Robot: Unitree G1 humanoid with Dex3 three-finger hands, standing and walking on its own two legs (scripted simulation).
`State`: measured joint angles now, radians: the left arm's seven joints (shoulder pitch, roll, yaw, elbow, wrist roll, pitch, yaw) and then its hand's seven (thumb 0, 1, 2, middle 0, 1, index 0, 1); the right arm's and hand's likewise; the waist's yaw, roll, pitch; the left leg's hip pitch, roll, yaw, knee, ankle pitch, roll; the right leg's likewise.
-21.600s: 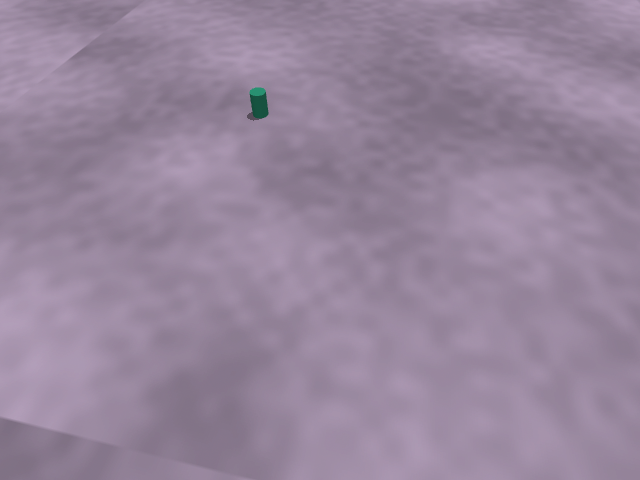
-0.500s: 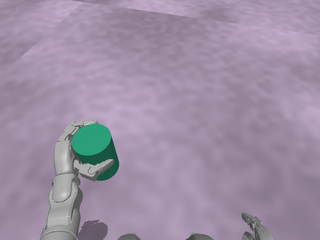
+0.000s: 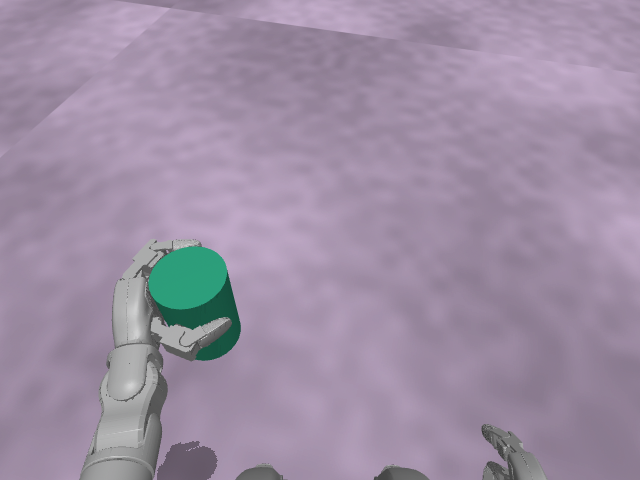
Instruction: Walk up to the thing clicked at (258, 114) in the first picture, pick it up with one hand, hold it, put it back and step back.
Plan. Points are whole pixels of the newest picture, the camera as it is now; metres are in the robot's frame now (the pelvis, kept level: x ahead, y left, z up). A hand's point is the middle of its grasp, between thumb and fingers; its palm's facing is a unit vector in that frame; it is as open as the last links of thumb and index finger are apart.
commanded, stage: hold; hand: left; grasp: from the side
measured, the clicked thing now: (200, 306) +0.32 +0.17 +0.01
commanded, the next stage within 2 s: crouch in 0.48 s
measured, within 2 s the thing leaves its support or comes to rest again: neither
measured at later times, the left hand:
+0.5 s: hand (187, 302) +0.32 +0.18 +0.04, palm faces +0.17 -0.99 -0.02, open 11.7 cm
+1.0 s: hand (198, 328) +0.32 +0.18 -0.04, palm faces +0.21 -0.98 +0.00, open 11.7 cm
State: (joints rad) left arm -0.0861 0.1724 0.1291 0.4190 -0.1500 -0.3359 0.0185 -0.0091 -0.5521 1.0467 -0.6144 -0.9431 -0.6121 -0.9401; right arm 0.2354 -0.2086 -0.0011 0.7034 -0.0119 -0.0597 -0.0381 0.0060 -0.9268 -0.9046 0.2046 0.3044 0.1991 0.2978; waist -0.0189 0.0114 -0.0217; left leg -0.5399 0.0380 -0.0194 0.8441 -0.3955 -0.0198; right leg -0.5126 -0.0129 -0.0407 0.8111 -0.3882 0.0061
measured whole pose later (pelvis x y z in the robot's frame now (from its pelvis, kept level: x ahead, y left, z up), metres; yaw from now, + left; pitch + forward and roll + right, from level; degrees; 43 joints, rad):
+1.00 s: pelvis -0.02 +0.00 -0.04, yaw +0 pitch +13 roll -1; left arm -0.21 0.17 0.21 0.67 -0.13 -0.53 0.01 -0.01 -0.55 1.04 -0.61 -0.95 -0.61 -0.94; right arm 0.19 -0.21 -0.02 0.70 -0.04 -0.09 0.01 0.00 -0.89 -0.90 0.20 0.30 0.20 0.30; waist -0.04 -0.02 -0.04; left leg -0.84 0.04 -0.03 1.05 -0.44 -0.02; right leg -0.81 -0.02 -0.04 1.02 -0.44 0.00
